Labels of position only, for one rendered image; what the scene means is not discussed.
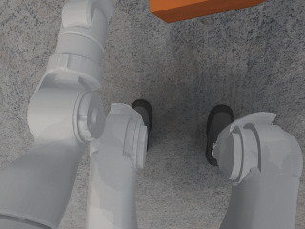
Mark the left robot forearm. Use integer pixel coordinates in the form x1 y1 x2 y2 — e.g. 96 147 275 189
27 0 115 127

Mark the left robot shin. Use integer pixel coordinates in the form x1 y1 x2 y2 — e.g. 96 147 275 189
89 103 145 157

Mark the carton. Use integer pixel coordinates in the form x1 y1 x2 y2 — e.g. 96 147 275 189
149 0 267 24

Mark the robot left upper arm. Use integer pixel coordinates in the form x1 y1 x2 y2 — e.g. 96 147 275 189
0 87 107 229

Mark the left robot foot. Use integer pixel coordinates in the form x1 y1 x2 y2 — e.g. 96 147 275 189
132 99 153 152

